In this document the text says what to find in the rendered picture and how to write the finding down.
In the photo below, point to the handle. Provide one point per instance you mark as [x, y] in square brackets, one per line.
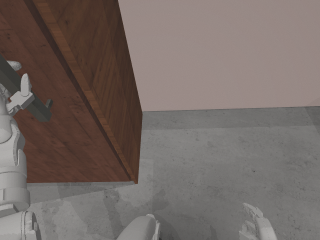
[12, 82]

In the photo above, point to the wardrobe door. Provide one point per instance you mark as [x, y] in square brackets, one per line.
[71, 147]

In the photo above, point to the robot right hand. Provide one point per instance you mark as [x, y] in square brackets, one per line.
[262, 230]

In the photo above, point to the robot left thigh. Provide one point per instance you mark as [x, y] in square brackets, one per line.
[141, 228]

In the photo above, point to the robot left forearm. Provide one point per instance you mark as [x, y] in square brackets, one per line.
[14, 196]

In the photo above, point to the left robot upper arm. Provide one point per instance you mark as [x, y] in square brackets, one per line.
[20, 226]

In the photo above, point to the robot left hand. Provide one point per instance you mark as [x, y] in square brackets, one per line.
[20, 100]

